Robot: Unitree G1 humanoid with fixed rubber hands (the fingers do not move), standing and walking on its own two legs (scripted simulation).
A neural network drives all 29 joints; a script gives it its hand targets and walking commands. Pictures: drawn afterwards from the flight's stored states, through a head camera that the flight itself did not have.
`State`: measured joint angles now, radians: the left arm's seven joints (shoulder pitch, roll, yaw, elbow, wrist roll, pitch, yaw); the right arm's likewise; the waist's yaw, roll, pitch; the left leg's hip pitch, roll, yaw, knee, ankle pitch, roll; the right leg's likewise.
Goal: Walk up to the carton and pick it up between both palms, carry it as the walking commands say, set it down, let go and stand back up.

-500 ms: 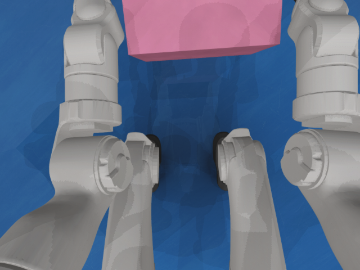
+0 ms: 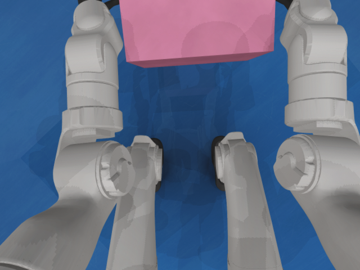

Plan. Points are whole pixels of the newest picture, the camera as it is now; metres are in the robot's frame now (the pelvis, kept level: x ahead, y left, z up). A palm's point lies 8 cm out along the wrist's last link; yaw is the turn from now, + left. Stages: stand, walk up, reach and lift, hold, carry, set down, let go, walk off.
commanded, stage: reach and lift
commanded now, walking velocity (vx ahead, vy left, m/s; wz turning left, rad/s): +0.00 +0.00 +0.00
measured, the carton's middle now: out of the picture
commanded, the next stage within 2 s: none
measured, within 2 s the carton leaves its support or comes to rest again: neither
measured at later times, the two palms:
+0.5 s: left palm out of the picture +0.53 +0.14 +0.06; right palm out of the picture +0.52 -0.18 +0.06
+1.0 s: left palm out of the picture +0.51 +0.14 +0.10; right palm out of the picture +0.51 -0.18 +0.09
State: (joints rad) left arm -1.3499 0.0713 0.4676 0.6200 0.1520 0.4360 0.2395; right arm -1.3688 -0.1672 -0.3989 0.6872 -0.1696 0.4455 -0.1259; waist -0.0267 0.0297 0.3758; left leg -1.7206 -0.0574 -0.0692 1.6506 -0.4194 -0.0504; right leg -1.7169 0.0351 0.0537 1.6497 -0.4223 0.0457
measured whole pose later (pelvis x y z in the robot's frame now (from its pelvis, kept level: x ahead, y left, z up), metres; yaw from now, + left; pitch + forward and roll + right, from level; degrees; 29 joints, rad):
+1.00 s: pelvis +0.10 +0.00 +0.14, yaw +0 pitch +37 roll +1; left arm -0.71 -0.15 0.48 0.54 0.31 0.38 0.13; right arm -0.70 0.07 -0.44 0.57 -0.26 0.39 -0.06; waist -0.01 0.00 -0.27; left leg -1.36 -0.03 -0.06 1.09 -0.38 -0.03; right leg -1.37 0.03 0.07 1.10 -0.38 0.03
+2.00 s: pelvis +0.13 +0.00 +0.24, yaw -1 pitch +12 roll +0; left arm -0.43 -0.19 0.46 0.48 0.35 0.48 -0.01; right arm -0.44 0.12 -0.42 0.49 -0.37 0.49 0.07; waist 0.00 0.02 -0.15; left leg -0.50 -0.02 -0.06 0.49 -0.20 -0.01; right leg -0.51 0.00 0.08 0.50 -0.20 0.03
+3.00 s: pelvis +0.14 +0.01 +0.26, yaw -1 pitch -5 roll +0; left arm -0.36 -0.18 0.34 0.27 0.35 0.72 -0.03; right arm -0.34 0.13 -0.32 0.29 -0.35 0.71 0.06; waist -0.01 0.01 0.00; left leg -0.04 -0.01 -0.06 0.27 -0.14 -0.01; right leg -0.05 -0.01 0.08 0.27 -0.14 0.02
